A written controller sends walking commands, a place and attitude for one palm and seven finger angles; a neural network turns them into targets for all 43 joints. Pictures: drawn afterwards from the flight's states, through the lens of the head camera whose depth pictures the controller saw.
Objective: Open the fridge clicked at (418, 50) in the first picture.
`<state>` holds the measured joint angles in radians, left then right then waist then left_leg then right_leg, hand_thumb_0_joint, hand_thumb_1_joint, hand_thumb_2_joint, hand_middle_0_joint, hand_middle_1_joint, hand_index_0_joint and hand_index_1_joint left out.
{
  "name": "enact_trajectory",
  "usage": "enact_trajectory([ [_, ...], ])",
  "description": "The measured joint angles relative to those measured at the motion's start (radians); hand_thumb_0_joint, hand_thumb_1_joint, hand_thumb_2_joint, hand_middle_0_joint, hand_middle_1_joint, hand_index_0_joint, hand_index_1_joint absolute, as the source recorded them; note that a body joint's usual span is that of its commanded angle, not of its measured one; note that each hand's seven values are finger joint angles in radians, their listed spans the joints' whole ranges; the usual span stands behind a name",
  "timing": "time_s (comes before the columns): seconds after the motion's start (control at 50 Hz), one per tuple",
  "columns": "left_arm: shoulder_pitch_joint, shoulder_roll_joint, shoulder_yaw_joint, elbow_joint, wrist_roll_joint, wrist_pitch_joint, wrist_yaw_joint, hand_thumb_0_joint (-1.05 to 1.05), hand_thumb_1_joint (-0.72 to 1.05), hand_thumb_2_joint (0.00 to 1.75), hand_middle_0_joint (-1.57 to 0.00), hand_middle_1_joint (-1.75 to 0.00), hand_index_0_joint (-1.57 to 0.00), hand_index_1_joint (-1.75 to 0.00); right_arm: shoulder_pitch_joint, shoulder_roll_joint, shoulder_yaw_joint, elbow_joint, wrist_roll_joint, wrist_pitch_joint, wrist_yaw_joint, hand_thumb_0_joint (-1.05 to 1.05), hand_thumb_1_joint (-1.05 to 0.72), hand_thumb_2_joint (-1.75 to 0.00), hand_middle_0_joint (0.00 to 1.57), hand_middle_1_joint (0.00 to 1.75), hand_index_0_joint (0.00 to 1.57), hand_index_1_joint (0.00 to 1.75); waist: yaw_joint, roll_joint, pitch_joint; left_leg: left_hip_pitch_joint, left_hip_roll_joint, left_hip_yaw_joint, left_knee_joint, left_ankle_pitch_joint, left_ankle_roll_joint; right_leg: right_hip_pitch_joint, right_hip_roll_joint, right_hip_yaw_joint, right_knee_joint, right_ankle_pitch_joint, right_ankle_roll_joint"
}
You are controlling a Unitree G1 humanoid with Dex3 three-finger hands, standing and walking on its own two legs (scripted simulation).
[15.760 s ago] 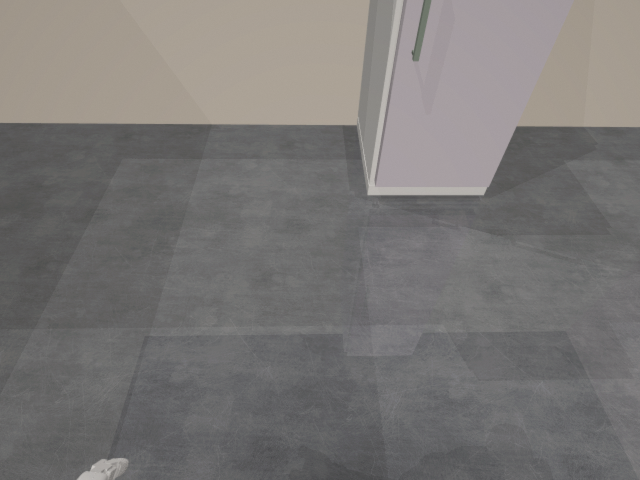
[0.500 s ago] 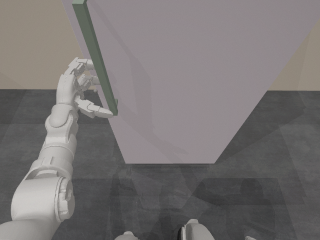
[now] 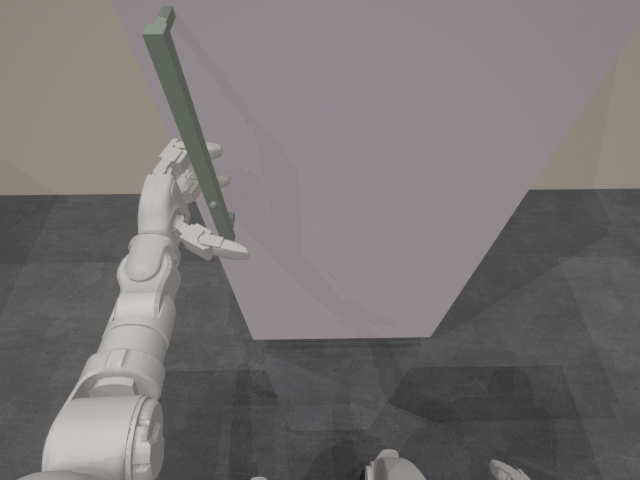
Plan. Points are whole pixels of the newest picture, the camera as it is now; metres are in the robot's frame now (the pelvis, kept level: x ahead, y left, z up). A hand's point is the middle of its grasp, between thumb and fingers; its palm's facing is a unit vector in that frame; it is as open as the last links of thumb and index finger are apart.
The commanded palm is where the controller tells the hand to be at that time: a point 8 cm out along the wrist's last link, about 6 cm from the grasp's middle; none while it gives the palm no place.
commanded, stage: slide the fingers in behind the handle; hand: left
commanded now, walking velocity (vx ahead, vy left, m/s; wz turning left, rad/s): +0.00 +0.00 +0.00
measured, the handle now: (205, 154) +0.49 +0.15 +0.12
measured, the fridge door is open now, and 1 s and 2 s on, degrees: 0 0 0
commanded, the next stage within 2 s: grip the handle and tug to test in 1.14 s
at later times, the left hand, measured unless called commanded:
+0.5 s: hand (223, 208) +0.43 +0.12 +0.09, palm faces +0.00 -1.00 -0.03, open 14.1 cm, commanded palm +0.40 +0.16 +0.09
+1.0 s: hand (224, 206) +0.43 +0.12 +0.09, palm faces +0.00 -1.00 -0.03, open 14.2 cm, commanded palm +0.40 +0.16 +0.09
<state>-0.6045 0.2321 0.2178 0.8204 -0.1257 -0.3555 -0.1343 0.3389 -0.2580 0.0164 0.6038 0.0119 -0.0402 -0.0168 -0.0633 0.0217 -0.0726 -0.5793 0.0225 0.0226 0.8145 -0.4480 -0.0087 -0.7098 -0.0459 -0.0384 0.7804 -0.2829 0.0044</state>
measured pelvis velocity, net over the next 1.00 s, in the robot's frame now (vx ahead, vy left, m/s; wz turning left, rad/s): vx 0.00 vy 0.00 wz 0.02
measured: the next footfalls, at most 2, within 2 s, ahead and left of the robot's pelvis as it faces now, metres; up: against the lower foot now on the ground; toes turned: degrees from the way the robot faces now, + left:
none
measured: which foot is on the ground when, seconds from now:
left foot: down 0.00-1.00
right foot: down 0.00-1.00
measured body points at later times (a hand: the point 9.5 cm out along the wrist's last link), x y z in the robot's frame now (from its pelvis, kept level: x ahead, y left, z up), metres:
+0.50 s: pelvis +0.00 -0.01 +0.00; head +0.07 -0.02 +0.45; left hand +0.42 +0.18 +0.09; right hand +0.09 -0.26 -0.12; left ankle -0.03 +0.12 -0.70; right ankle +0.05 -0.13 -0.70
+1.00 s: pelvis +0.00 +0.00 +0.00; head +0.07 -0.01 +0.44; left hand +0.42 +0.18 +0.09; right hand +0.09 -0.25 -0.12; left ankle -0.03 +0.12 -0.70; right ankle +0.05 -0.13 -0.70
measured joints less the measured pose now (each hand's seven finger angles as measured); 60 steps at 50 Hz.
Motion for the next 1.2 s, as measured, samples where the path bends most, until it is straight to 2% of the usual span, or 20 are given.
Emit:
enact_trajectory([
  [0.18,0.027,-0.028,-0.021,-0.03,0.006,0.013,0.024,-0.01,-0.5,0.3,-0.3,-1.2,-0.3,-1.2,-0.015,0.006,0.0,-0.001,-0.002,0.0,0.003,0.01,-0.91,-0.9,0.2,0.3,0.2,0.3,0.009,0.004,-0.001,0.021,0.001,-0.001,-0.016,0.004,-0.005,0.016,0.001,-0.001,-0.004,-0.003,-0.004],
  [0.7,0.003,-0.04,-0.057,-0.007,0.002,0.0,0.08,-0.01,-0.5,0.3,-0.28,-1.2,-0.23,-1.2,0.003,0.001,-0.012,0.032,-0.007,-0.026,0.006,0.01,-0.91,-0.9,0.2,0.3,0.2,0.3,0.013,0.006,0.004,0.01,-0.003,-0.014,-0.006,0.007,-0.007,0.012,-0.004,-0.012,0.003,-0.004,-0.007],
  [1.2,-0.031,-0.051,-0.069,0.017,0.009,-0.007,0.083,-0.01,-0.5,0.3,-0.3,-1.2,-0.26,-1.2,0.0,0.007,-0.007,0.025,-0.012,-0.026,0.014,0.01,-0.91,-0.9,0.2,0.3,0.2,0.3,0.014,0.003,-0.002,-0.014,-0.011,-0.014,0.011,0.0,0.002,-0.006,-0.011,-0.01,0.009,-0.004,0.003],
])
